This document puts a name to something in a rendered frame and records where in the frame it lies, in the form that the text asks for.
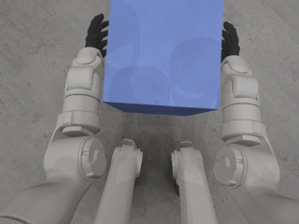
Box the left robot thigh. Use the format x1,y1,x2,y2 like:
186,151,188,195
93,144,143,224

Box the carton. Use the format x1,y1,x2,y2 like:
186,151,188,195
102,0,223,117

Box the robot left forearm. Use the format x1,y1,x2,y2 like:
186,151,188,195
43,47,105,173

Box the robot right upper arm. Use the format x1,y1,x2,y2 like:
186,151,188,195
213,144,299,224

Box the robot right forearm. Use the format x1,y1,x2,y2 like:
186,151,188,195
220,55,276,158

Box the robot left upper arm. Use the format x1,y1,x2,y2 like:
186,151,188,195
0,135,107,224

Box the robot right shin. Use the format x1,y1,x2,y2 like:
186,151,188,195
176,141,204,184

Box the right robot hand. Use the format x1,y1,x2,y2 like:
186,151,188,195
221,21,240,63

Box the left robot hand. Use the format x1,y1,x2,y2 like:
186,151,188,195
85,13,109,58

